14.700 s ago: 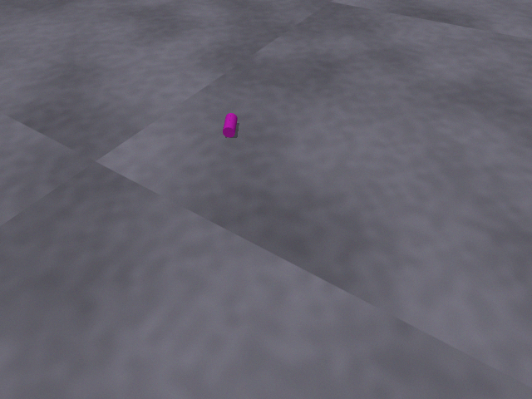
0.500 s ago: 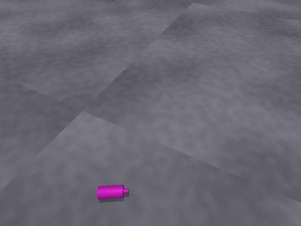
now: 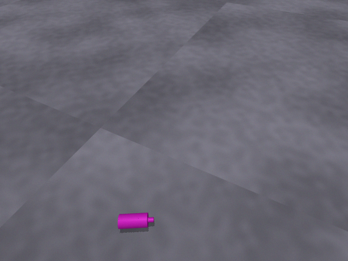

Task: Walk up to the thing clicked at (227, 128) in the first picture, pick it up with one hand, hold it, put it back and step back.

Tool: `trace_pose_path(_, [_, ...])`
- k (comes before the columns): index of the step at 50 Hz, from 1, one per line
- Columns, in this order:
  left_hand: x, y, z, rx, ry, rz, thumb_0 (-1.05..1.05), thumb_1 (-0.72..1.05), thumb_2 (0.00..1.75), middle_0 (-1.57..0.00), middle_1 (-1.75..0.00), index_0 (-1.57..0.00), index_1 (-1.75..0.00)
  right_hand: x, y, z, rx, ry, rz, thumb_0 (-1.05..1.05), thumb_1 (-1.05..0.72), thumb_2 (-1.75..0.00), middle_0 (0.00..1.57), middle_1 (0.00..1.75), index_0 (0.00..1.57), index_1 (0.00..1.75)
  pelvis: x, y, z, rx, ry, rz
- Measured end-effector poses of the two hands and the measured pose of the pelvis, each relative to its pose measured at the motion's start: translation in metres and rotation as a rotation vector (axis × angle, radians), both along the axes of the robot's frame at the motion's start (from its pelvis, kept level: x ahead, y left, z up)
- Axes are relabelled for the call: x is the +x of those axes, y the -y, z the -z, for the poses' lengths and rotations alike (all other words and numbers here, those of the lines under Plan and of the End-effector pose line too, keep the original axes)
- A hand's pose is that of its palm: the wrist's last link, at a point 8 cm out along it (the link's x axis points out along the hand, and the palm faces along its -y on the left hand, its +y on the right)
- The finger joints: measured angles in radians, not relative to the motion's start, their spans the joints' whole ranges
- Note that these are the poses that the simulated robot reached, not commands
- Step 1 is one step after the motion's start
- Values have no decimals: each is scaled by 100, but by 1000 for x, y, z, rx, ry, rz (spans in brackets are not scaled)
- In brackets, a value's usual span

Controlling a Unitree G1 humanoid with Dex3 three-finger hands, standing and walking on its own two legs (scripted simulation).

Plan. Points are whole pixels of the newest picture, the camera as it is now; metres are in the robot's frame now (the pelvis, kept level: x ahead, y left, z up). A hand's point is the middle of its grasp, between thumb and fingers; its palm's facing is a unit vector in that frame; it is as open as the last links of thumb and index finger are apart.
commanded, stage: stand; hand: left
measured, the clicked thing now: (136, 220) +0.47 +0.24 -0.74
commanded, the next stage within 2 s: walk up in 1.50 s
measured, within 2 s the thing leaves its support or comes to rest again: neither
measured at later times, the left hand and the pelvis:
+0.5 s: hand out of the picture +0.10 +0.25 -0.16, palm faces -0.02 -0.94 -0.34, open 7.4 cm; pelvis +0.01 +0.00 +0.00, yaw +0 degrees
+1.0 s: hand out of the picture +0.08 +0.25 -0.16, palm faces -0.02 -0.94 -0.34, open 7.4 cm; pelvis +0.01 -0.01 +0.00, yaw +0 degrees
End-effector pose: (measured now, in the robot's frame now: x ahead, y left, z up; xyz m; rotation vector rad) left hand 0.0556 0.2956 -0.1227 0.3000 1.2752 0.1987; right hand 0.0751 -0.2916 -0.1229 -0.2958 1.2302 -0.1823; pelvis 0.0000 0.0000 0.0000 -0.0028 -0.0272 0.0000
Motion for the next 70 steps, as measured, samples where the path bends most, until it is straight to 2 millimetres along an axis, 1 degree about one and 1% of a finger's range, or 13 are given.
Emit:
trace_pose_path(19, [29, 4, -3, 4, 43, 19, 1, 90, 90, -21, -30, -20, -30, 12, 8, -3, -17, 3, 2, 0, -91, -90, 20, 30, 20, 30, 12, 3, 0, 0, -3, -2])
trace_pose_path(25, [34, 4, -4, 7, 55, 24, 1, 90, 90, -21, -30, -20, -30, 16, 8, -4, -15, 12, 1, 0, -91, -90, 20, 30, 20, 30, 13, 4, 0, -1, -1, -2])
trace_pose_path(30, [33, 4, -4, 8, 54, 24, 1, 90, 90, -21, -30, -20, -30, 16, 8, -4, -13, 16, 0, 0, -91, -90, 20, 30, 20, 30, 13, 4, -1, -1, 0, 0])
trace_pose_path(47, [20, 3, -4, 11, 22, 7, 1, 90, 90, -21, -30, -20, -30, 11, 7, -1, -9, -7, -2, 0, -91, -90, 20, 30, 20, 30, 14, 5, -1, 1, 2, -2])
trace_pose_path(56, [19, 3, -4, 12, 29, 7, 1, 90, 90, -21, -30, -20, -30, 11, 8, -2, -12, 2, -6, 0, -91, -90, 20, 30, 20, 30, 13, 5, -1, 0, 5, -3])
trace_pose_path(70, [18, 3, -2, 9, 13, 10, 1, 90, 90, -21, -30, -20, -30, 7, 9, -2, -15, -19, -2, 0, -91, -90, 20, 30, 20, 30, 14, 5, -1, 0, -2, -3])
